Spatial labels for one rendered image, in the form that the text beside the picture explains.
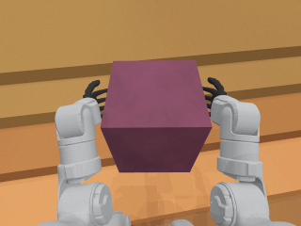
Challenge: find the carton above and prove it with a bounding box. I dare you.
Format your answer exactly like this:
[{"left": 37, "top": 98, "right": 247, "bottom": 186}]
[{"left": 100, "top": 60, "right": 213, "bottom": 173}]

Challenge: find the robot left hand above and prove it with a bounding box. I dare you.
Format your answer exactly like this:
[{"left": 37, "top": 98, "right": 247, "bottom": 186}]
[{"left": 83, "top": 80, "right": 108, "bottom": 119}]

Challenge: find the right robot upper arm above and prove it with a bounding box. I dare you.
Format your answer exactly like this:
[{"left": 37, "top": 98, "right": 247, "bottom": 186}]
[{"left": 210, "top": 182, "right": 296, "bottom": 226}]

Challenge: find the robot right hand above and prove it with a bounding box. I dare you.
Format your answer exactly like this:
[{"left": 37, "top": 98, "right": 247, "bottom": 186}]
[{"left": 202, "top": 77, "right": 227, "bottom": 117}]

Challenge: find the left robot upper arm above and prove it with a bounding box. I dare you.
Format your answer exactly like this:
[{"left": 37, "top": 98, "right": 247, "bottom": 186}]
[{"left": 36, "top": 182, "right": 114, "bottom": 226}]

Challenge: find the left robot thigh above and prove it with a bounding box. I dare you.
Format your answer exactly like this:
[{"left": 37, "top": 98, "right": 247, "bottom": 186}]
[{"left": 103, "top": 213, "right": 132, "bottom": 226}]

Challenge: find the left robot forearm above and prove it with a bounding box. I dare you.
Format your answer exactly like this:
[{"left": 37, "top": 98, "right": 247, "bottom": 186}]
[{"left": 55, "top": 97, "right": 102, "bottom": 220}]

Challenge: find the right robot forearm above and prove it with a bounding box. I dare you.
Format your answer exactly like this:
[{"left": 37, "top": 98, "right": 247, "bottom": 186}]
[{"left": 210, "top": 95, "right": 270, "bottom": 217}]

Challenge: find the robot left shin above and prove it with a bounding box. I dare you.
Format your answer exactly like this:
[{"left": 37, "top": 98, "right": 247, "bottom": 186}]
[{"left": 113, "top": 210, "right": 123, "bottom": 215}]

